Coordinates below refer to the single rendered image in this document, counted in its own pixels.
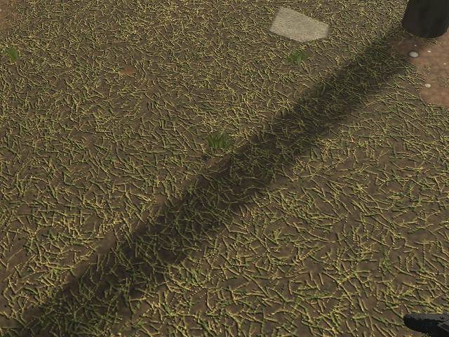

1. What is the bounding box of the robot right hand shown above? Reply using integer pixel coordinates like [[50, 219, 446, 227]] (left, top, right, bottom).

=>
[[403, 312, 449, 337]]

